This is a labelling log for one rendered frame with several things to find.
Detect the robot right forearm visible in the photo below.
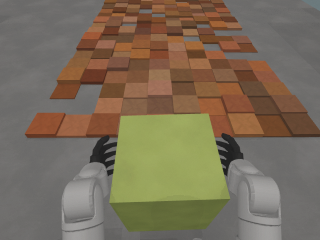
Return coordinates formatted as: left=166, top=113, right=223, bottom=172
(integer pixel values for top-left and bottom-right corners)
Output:
left=227, top=159, right=282, bottom=240

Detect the left robot hand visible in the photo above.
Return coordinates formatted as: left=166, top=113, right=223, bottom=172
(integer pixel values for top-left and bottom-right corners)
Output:
left=89, top=135, right=118, bottom=176

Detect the robot left forearm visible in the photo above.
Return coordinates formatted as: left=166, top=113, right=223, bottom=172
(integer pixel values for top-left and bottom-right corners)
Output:
left=61, top=162, right=110, bottom=240

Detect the carton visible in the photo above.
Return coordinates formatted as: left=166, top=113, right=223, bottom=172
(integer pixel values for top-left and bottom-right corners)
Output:
left=109, top=113, right=230, bottom=232

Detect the right robot hand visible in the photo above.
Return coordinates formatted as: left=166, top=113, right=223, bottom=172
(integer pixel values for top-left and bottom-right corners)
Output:
left=216, top=133, right=244, bottom=176

